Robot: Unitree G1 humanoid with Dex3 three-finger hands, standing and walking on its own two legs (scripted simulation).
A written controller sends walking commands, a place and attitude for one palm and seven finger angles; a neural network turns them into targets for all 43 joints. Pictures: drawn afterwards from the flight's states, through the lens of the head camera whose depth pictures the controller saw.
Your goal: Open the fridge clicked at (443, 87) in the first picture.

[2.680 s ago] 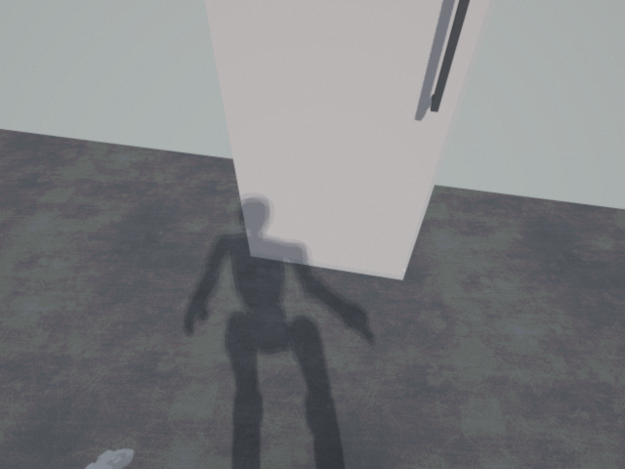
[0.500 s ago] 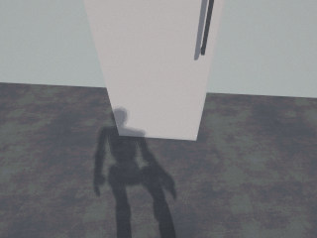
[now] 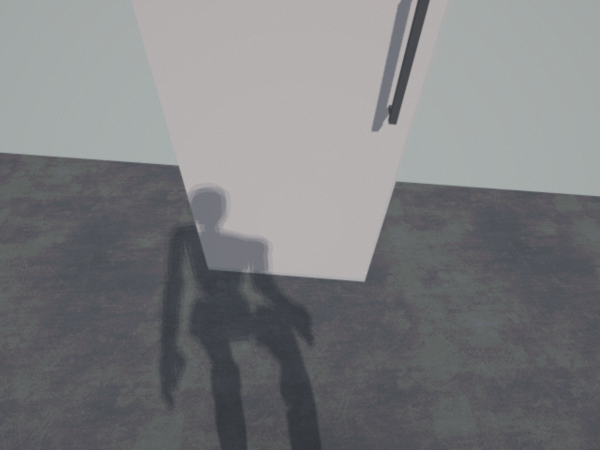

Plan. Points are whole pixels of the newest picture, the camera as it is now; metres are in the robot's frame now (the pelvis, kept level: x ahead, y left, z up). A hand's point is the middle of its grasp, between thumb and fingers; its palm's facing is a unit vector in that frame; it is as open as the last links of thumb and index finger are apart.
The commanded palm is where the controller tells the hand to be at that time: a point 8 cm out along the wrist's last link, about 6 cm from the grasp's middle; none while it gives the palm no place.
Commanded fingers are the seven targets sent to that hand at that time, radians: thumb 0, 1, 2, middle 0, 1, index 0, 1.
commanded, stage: take the last steps up to it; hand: right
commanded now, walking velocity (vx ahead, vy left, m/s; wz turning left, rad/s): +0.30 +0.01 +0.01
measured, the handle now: (407, 55) +0.78 -0.13 +0.17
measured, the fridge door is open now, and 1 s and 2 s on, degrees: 0 0 0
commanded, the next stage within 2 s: come to a stop and stand still in 0.54 s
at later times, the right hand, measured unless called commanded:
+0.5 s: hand (448, 444) +0.19 -0.21 -0.17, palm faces +0.03 +0.99 -0.14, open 7.4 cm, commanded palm none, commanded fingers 0.00 -0.90 -0.90 0.20 0.30 0.20 0.30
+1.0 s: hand (413, 317) +0.40 -0.18 -0.16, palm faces +0.01 +0.98 -0.22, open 7.3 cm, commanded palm none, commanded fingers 0.00 -0.90 -0.90 0.20 0.30 0.20 0.30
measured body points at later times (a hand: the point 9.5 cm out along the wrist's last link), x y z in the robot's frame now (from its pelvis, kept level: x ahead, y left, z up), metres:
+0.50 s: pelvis +0.19 -0.04 +0.02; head +0.21 -0.06 +0.47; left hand +0.21 +0.20 -0.13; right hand +0.19 -0.27 -0.15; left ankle +0.20 +0.10 -0.66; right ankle +0.17 -0.12 -0.73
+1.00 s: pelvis +0.28 -0.01 +0.00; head +0.31 +0.00 +0.45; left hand +0.32 +0.22 -0.16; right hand +0.39 -0.23 -0.14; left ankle +0.36 +0.11 -0.73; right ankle +0.27 -0.14 -0.67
